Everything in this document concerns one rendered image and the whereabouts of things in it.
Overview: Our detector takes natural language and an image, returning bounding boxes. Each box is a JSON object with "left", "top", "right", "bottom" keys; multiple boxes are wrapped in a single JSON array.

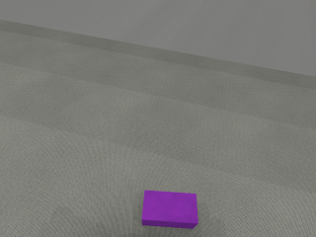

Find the carton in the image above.
[{"left": 141, "top": 190, "right": 198, "bottom": 229}]

